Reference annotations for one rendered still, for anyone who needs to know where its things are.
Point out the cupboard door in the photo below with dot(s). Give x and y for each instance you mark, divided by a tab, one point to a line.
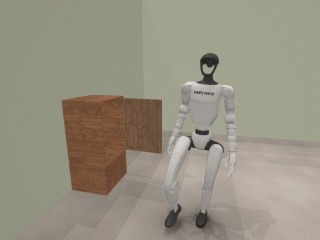
143	124

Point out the left robot thigh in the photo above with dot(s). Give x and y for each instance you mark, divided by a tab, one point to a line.
213	162

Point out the right robot forearm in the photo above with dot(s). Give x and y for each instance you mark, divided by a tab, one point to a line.
179	124

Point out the right robot upper arm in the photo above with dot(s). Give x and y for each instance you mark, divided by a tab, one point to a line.
185	97

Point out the robot right hand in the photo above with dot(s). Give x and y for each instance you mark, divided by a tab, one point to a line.
173	140

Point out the robot left shin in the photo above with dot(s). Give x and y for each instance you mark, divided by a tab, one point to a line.
205	199

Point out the robot left hand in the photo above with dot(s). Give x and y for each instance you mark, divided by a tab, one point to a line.
232	158

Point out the left robot forearm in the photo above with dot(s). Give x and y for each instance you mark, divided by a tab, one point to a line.
232	136

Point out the left robot upper arm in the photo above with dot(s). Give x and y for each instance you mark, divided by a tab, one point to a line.
229	94

